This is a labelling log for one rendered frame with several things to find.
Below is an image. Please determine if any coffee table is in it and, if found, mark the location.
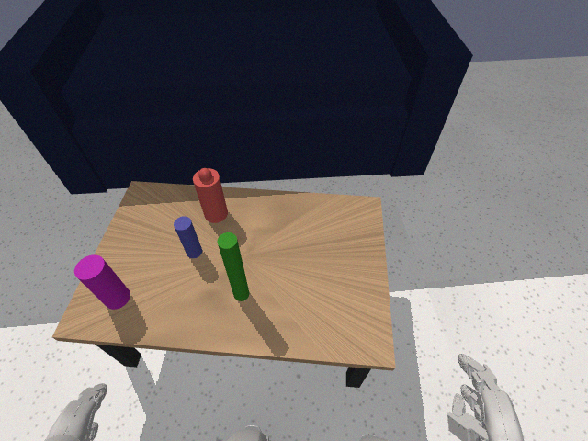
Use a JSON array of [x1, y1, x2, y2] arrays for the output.
[[52, 181, 396, 388]]

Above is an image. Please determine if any right robot hand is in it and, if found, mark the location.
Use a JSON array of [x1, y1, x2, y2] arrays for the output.
[[447, 354, 524, 441]]

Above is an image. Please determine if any sofa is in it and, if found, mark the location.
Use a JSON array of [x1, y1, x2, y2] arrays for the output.
[[0, 0, 473, 195]]

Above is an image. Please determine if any left robot hand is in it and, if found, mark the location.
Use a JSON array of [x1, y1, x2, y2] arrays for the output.
[[47, 383, 107, 441]]

